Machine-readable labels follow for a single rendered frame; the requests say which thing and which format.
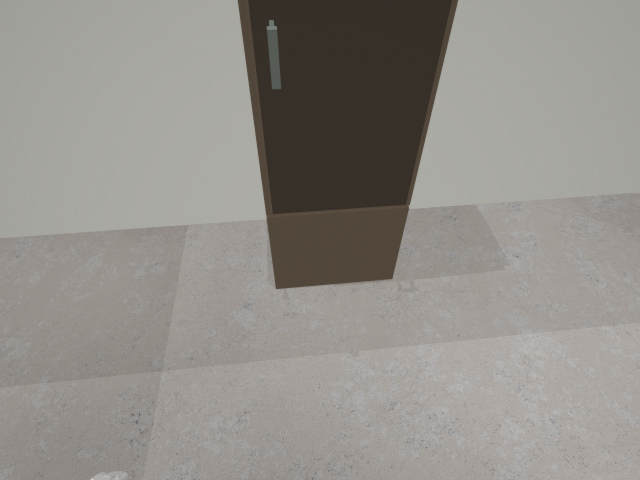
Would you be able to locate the cupboard door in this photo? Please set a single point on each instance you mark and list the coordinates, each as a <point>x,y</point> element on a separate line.
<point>356,79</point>

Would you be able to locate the handle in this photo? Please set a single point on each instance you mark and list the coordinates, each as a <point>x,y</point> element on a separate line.
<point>274,55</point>

